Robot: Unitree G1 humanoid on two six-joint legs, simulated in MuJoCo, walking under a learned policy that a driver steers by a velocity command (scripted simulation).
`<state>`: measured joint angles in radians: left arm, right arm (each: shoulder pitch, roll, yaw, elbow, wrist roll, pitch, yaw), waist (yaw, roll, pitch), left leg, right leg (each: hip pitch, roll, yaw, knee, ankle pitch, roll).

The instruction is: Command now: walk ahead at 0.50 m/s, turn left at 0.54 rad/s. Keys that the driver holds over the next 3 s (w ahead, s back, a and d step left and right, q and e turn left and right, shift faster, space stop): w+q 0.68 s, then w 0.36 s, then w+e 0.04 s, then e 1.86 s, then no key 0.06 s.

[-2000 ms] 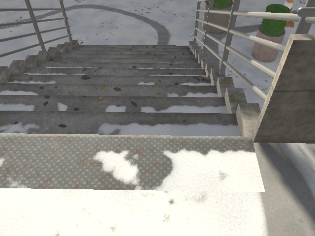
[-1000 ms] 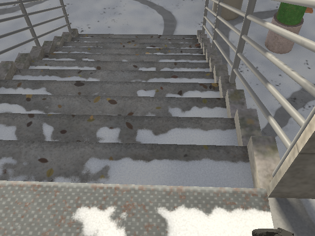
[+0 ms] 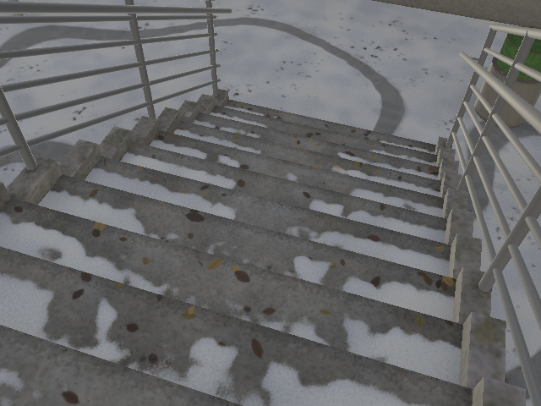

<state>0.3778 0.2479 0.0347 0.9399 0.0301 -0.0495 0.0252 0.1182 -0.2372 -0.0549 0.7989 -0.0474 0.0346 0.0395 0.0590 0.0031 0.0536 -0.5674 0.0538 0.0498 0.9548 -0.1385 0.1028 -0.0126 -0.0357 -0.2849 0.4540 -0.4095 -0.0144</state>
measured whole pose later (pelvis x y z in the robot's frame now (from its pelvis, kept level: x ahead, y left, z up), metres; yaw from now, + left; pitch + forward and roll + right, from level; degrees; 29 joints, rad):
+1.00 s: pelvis +0.43 +0.12 -0.17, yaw +31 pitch -1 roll -2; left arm 0.50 0.23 0.02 0.99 0.04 -0.03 0.00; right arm 0.04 -0.20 -0.02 0.81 -0.02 0.03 0.03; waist 0.06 0.02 0.04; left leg -0.55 0.03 0.02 0.77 -0.18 0.12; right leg 0.07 0.01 -0.17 0.38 -0.43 -0.02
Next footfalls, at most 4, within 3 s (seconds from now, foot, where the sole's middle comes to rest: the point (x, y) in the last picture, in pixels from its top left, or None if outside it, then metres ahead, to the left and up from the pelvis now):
0.08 left None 0.11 0.12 -0.77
0.54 right None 0.39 -0.02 -0.94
1.04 left None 0.50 0.29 -0.94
1.62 right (223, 355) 0.76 0.21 -1.11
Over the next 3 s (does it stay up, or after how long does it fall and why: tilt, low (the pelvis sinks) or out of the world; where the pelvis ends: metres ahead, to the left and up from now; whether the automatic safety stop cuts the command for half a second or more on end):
stays up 0.45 0.29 -0.18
